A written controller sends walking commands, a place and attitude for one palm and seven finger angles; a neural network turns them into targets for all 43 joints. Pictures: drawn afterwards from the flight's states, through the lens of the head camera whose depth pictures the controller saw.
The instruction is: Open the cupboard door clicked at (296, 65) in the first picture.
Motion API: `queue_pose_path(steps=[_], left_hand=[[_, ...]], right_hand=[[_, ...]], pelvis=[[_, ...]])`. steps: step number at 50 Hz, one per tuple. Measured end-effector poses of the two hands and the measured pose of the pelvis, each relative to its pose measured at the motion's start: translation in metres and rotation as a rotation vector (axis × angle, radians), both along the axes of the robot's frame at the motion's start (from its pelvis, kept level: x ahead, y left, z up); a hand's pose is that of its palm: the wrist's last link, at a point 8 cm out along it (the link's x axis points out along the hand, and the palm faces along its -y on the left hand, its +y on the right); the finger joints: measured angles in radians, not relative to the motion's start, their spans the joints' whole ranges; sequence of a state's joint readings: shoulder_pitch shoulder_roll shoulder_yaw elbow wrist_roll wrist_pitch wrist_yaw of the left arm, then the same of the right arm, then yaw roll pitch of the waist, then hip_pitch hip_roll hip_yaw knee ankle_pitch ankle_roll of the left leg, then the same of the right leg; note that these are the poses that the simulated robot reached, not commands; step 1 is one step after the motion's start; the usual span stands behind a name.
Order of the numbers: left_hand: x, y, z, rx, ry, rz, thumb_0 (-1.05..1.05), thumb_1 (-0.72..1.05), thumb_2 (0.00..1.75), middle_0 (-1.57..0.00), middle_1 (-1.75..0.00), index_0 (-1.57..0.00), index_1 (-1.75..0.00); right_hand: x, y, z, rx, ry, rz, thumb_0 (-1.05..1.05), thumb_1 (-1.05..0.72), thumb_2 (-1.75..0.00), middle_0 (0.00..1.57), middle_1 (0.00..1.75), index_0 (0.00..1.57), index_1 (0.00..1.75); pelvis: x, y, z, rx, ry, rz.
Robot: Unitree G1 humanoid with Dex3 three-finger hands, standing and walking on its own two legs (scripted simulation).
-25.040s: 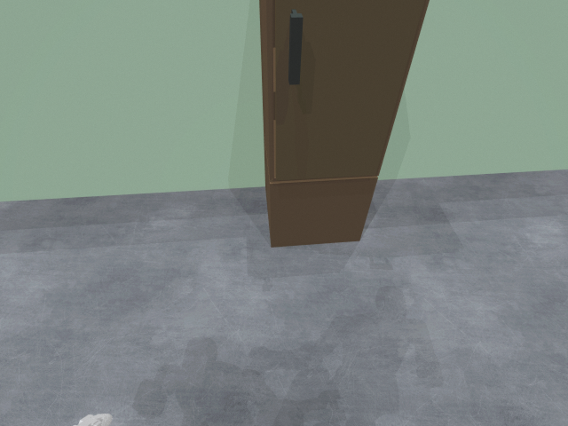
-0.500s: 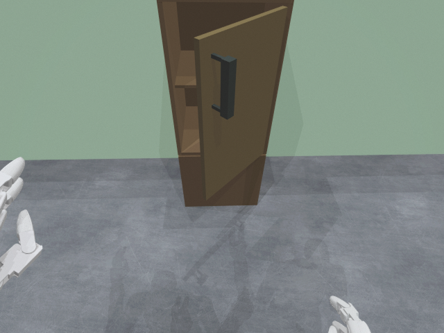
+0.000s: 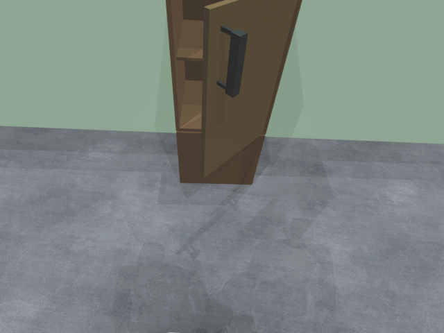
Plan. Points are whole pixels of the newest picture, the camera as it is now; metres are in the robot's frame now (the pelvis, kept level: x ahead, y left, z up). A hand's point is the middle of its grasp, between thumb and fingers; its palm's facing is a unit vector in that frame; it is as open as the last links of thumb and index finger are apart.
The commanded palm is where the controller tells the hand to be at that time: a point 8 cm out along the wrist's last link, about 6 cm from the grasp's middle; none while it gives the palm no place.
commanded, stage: let the arm hang, fingers relaxed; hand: left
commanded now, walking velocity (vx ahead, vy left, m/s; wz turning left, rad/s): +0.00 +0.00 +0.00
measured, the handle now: (228, 62) +0.69 +0.03 +0.13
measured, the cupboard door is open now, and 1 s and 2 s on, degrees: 45 45 45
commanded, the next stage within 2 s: look to check the result in 0.72 s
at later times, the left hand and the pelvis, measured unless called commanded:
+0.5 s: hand out of the picture +0.03 +0.20 -0.16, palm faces +0.02 -0.96 -0.26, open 7.4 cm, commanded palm none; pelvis +0.02 +0.00 +0.00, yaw -1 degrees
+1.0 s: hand out of the picture +0.08 +0.19 -0.16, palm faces -0.01 -0.96 -0.27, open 7.4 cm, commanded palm none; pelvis +0.04 -0.02 +0.01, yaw -1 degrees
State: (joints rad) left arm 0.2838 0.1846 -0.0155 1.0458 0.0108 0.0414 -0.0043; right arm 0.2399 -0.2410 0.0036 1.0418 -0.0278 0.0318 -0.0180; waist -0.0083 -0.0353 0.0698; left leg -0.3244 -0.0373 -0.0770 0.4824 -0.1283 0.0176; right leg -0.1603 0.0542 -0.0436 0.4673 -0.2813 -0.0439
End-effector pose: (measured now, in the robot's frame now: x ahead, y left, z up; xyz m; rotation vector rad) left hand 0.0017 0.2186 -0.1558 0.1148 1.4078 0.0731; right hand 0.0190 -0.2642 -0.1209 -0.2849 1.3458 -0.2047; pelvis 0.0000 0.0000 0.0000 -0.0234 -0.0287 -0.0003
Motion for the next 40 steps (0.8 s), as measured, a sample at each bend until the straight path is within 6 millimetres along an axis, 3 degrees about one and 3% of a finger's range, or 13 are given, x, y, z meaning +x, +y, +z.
queue_pose_path(steps=[6,11,15,19,30,35,40], left_hand=[[-0.066,0.008,0.011,0.041,0.172,0.073,0.01,0.93,0.89,-0.20,-0.30,-0.20,-0.30],[-0.079,0.022,0.022,0.100,0.211,0.085,0.01,0.92,0.89,-0.20,-0.30,-0.20,-0.30],[-0.062,0.031,0.025,0.134,0.168,0.077,0.01,0.92,0.89,-0.20,-0.30,-0.20,-0.30],[-0.030,0.034,0.026,0.151,0.085,0.060,0.00,0.91,0.89,-0.20,-0.30,-0.19,-0.30],[0.056,0.017,0.026,0.121,-0.107,0.000,0.00,0.91,0.89,-0.20,-0.30,-0.20,-0.30],[0.075,0.009,0.025,0.107,-0.131,-0.013,0.00,0.91,0.89,-0.20,-0.30,-0.20,-0.30],[0.081,0.008,0.025,0.110,-0.122,-0.014,0.00,0.91,0.89,-0.20,-0.30,-0.20,-0.30]], right_hand=[[-0.036,0.021,-0.011,0.059,0.130,-0.041,0.01,-0.91,-0.90,0.20,0.29,0.20,0.30],[-0.039,0.037,-0.020,0.112,0.130,-0.063,0.01,-0.91,-0.90,0.20,0.29,0.20,0.30],[-0.029,0.044,-0.026,0.140,0.097,-0.065,0.01,-0.91,-0.90,0.20,0.29,0.20,0.30],[-0.013,0.044,-0.028,0.150,0.056,-0.058,0.00,-0.91,-0.90,0.20,0.29,0.20,0.30],[0.025,0.020,-0.021,0.111,-0.031,-0.047,0.00,-0.91,-0.90,0.20,0.29,0.20,0.30],[0.032,0.009,-0.017,0.087,-0.030,-0.048,0.00,-0.91,-0.90,0.20,0.29,0.20,0.30],[0.034,0.001,-0.015,0.074,-0.016,-0.051,0.00,-0.91,-0.90,0.20,0.29,0.20,0.30]], pelvis=[[0.003,-0.001,0.003,-0.002,0.000,0.006],[0.006,0.000,0.003,-0.001,-0.005,0.001],[0.009,0.000,0.003,0.005,-0.008,-0.004],[0.012,-0.001,0.004,0.012,-0.008,-0.007],[0.023,-0.007,0.005,0.021,-0.005,-0.015],[0.029,-0.011,0.006,0.023,-0.002,-0.018],[0.035,-0.014,0.007,0.024,0.000,-0.021]])
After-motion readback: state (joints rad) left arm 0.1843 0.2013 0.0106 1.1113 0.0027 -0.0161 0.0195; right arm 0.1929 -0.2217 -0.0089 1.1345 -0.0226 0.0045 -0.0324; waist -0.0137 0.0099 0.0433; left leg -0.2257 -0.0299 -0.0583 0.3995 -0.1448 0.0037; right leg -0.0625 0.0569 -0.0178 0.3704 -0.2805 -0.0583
